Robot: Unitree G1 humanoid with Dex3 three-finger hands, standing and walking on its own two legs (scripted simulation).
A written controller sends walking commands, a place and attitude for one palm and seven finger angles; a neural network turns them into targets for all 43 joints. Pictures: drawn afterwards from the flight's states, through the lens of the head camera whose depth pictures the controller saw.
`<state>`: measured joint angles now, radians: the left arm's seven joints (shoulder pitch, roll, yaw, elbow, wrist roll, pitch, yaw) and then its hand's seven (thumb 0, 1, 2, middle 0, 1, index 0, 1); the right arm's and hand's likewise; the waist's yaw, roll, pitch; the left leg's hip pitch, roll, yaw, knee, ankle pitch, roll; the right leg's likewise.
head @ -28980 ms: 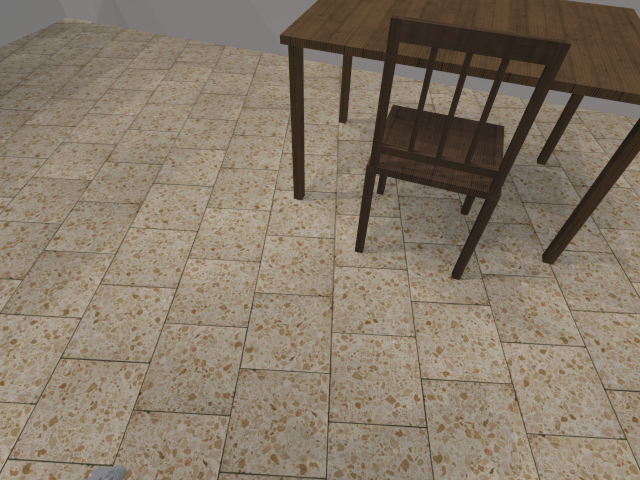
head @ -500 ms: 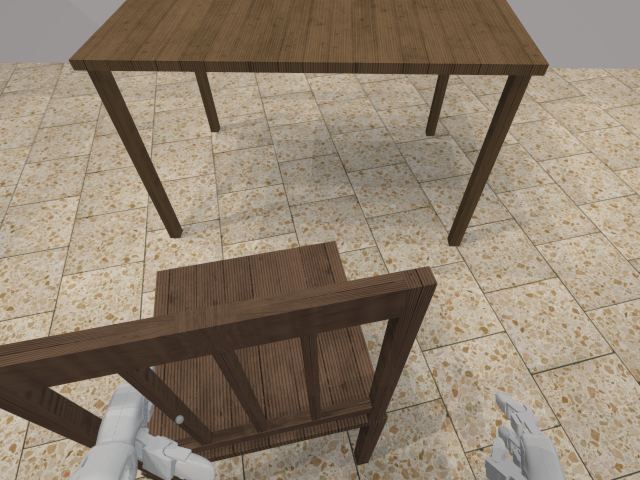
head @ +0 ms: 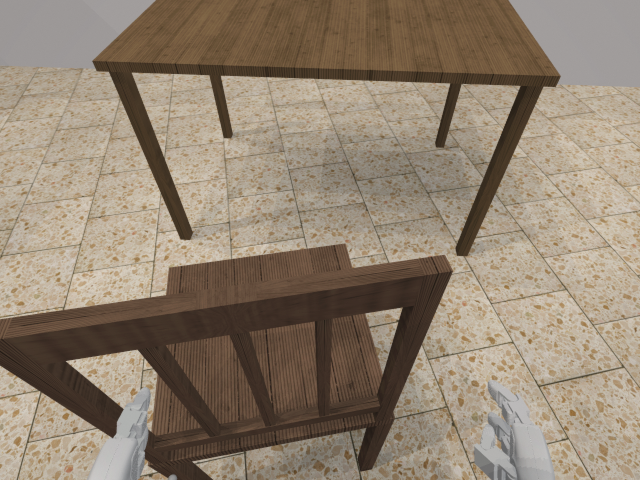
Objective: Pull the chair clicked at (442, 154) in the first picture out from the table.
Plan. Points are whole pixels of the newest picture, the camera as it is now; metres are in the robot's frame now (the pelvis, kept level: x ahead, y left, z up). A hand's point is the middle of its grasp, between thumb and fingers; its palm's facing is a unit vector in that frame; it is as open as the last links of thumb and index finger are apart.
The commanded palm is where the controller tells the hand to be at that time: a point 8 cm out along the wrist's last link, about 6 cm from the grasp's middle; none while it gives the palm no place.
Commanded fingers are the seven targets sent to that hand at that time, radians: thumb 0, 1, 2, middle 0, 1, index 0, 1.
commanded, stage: draw the fingers out of the gap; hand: left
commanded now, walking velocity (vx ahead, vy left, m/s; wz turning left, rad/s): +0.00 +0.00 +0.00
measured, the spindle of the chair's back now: (257, 384) +0.25 +0.10 -0.03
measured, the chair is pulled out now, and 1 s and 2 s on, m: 0.61 0.61 0.60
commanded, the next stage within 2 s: draw the hand back to the body in 0.20 s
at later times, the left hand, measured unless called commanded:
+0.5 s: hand out of the picture +0.11 +0.18 +0.02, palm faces +0.12 -0.99 -0.12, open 17.5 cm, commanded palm +0.07 +0.25 +0.04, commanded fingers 0.00 -0.55 0.20 0.00 0.00 0.00 0.00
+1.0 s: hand (103, 459) +0.14 +0.21 +0.09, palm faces +0.11 -0.93 -0.35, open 16.3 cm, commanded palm +0.10 +0.27 +0.13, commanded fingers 0.00 -0.01 0.46 -0.08 -0.11 -0.08 -0.11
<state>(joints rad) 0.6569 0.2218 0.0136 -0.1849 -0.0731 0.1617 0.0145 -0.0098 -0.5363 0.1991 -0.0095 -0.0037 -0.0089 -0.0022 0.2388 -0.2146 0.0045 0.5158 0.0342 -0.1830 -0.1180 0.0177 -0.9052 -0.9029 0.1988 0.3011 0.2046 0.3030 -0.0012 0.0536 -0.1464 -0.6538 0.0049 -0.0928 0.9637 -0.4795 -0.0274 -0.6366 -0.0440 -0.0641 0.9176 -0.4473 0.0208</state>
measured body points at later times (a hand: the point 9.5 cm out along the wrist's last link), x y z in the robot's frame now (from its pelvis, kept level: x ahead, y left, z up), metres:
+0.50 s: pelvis -0.01 +0.00 -0.02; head +0.01 +0.00 +0.43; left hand +0.10 +0.23 +0.03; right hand +0.18 -0.24 -0.08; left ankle +0.00 +0.13 -0.69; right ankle +0.01 -0.14 -0.69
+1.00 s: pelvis -0.01 +0.00 +0.02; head -0.02 +0.00 +0.47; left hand +0.13 +0.26 +0.11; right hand +0.17 -0.22 -0.05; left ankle +0.00 +0.13 -0.69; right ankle +0.00 -0.14 -0.69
